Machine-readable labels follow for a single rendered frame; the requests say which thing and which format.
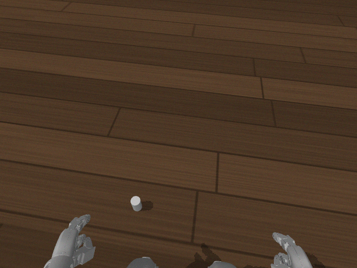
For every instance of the left robot arm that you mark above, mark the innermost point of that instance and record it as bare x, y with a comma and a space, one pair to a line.
61, 261

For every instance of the left robot hand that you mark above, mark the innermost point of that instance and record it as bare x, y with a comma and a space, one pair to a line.
69, 242

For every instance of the can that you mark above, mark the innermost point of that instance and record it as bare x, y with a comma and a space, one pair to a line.
136, 203

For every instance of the right robot hand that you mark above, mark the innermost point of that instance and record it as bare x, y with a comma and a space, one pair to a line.
295, 258

